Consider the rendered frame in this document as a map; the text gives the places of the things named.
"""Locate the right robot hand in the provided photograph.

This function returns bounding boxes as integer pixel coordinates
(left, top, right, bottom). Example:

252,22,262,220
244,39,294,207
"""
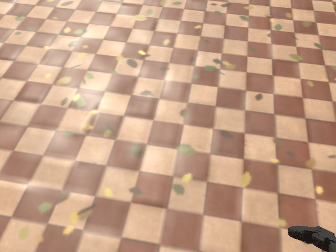
288,226,336,252

